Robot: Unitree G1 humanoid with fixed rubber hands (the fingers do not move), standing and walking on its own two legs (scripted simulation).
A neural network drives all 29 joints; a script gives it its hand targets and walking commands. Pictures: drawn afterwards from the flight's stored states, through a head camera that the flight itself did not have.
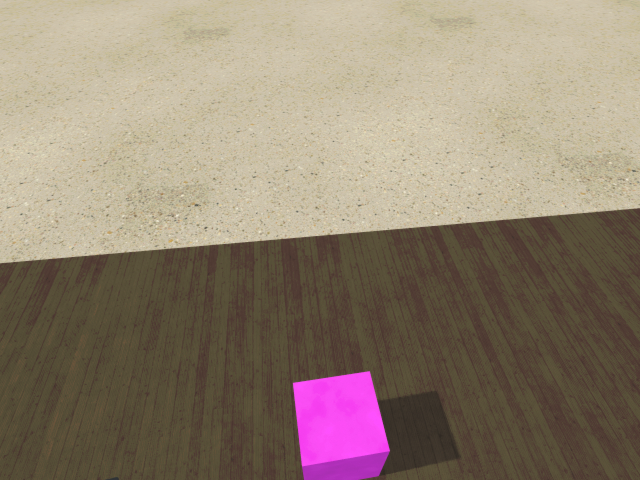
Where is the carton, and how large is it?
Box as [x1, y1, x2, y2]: [293, 371, 389, 479]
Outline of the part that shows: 369,371 293,383 304,479 359,479 378,475 389,449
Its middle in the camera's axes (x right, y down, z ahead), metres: +0.05 +0.52 +1.06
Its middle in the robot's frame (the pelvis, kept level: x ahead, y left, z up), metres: +0.40 -0.02 -0.66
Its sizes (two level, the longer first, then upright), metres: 0.210 0.200 0.250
